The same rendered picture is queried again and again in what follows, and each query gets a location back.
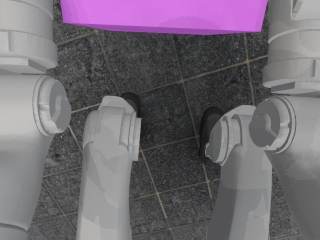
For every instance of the robot right upper arm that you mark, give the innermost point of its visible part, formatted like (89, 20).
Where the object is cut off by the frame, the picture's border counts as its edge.
(287, 128)

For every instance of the left robot forearm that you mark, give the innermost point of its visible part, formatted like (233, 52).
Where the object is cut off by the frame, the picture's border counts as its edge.
(26, 37)

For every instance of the right robot forearm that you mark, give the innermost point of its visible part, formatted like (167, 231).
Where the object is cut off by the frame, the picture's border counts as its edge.
(293, 64)

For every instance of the carton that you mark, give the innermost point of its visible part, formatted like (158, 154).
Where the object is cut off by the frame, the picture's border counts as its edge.
(191, 17)

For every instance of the robot right foot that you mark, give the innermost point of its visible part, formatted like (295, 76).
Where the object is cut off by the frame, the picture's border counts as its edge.
(209, 118)

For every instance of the right robot shin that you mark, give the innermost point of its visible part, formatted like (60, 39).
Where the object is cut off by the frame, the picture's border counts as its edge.
(241, 110)

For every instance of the robot left upper arm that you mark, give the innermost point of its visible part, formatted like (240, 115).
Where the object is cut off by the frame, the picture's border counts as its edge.
(33, 109)

